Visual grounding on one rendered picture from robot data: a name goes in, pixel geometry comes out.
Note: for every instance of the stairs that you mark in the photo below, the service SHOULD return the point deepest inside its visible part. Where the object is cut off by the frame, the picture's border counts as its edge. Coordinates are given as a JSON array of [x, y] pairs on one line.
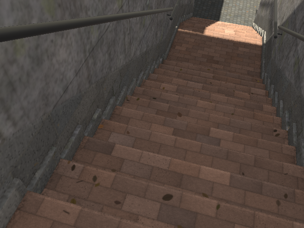
[[221, 25], [193, 147]]

